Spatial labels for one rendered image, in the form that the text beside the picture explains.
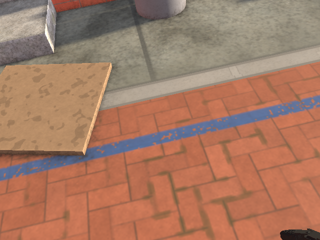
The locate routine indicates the robot right hand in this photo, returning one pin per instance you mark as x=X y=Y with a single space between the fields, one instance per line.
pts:
x=299 y=234

